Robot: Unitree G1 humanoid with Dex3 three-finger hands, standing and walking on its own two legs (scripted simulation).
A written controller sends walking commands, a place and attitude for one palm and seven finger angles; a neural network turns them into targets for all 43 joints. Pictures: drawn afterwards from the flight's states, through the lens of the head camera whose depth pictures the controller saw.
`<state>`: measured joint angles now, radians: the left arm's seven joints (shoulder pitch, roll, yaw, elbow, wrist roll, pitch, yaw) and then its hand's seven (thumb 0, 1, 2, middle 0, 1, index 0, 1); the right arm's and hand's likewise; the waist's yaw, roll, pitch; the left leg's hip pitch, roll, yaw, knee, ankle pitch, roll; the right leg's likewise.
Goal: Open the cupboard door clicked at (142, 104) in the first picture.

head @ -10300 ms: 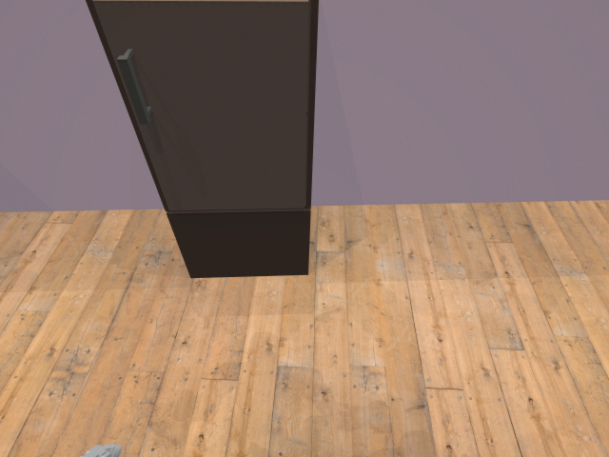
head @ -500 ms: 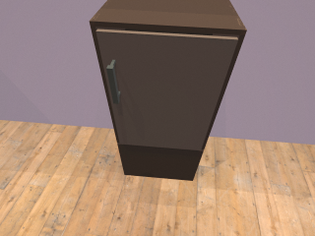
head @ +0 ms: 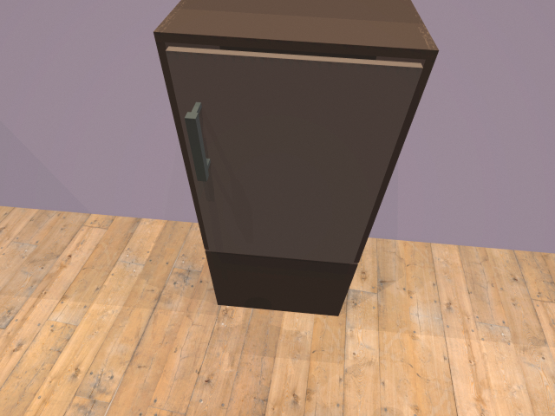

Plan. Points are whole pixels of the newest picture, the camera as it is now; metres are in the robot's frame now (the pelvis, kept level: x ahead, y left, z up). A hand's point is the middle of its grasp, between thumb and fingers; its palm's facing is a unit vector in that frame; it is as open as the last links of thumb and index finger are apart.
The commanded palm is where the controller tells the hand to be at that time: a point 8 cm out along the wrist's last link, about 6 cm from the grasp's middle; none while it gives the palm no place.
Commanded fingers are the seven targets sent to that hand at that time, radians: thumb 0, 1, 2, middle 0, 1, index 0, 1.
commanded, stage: look again from close up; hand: left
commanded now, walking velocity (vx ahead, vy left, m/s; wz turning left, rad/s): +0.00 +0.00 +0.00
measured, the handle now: (200, 143) +0.59 +0.20 +0.06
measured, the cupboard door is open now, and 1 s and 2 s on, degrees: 0 0 0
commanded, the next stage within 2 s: raise the hand with hooked fingers in 0.14 s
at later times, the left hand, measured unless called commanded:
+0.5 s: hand (178, 352) +0.21 +0.16 -0.01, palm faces +0.16 -0.99 -0.04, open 7.7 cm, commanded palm +0.12 +0.22 -0.05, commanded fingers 0.00 0.57 0.76 -0.22 -0.51 -0.22 -0.51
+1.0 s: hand (154, 340) +0.22 +0.20 -0.02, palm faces -0.06 -1.00 -0.05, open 10.6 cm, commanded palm +0.19 +0.26 +0.00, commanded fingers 0.00 -0.01 0.51 -0.27 -0.88 -0.27 -0.88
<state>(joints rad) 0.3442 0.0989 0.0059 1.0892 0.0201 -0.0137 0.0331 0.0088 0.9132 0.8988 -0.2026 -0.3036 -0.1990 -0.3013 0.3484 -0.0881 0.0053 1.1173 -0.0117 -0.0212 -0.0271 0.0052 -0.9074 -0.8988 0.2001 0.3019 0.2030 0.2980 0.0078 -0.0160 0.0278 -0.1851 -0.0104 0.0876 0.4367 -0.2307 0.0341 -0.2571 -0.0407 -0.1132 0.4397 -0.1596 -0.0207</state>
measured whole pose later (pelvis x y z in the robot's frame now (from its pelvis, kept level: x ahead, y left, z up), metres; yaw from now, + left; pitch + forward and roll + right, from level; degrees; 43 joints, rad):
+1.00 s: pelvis +0.02 -0.01 -0.07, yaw +3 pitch +12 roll -2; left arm 0.38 0.27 0.20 -0.05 -0.30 -0.30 -0.40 0.01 0.21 0.61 -0.25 -0.75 -0.25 -0.74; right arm 0.21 -0.18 0.05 0.54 0.04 -0.19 -0.04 0.02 -0.90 -0.90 0.21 0.30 0.21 0.30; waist 0.02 0.04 -0.09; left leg -0.74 0.03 0.00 1.07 -0.54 0.02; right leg -0.76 -0.02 -0.15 1.00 -0.45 -0.04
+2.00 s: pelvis +0.02 +0.02 -0.02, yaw +2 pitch +5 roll -2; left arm -0.11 0.47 0.43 0.41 -0.35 -0.14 -0.56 -0.01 -0.50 0.30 -0.30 -1.20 -0.30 -1.20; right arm 0.30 -0.29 0.05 0.57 0.06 -0.21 -0.08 0.02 -0.90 -0.90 0.21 0.30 0.21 0.30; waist 0.00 0.02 -0.05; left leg -0.43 0.00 0.05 0.74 -0.40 0.06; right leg -0.46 -0.03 -0.10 0.67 -0.30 0.00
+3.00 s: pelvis +0.02 +0.00 -0.03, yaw +1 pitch +9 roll -1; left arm -0.42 0.52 0.44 0.77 -0.29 -0.24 -0.56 -0.01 -0.50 0.30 -0.30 -1.20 -0.30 -1.20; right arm 0.35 -0.31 0.04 0.59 0.05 -0.13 -0.08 0.01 -0.90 -0.90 0.20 0.30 0.21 0.30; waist -0.04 0.01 -0.05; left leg -0.52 0.01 0.05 0.76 -0.40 0.03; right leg -0.56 -0.01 -0.09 0.71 -0.30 -0.02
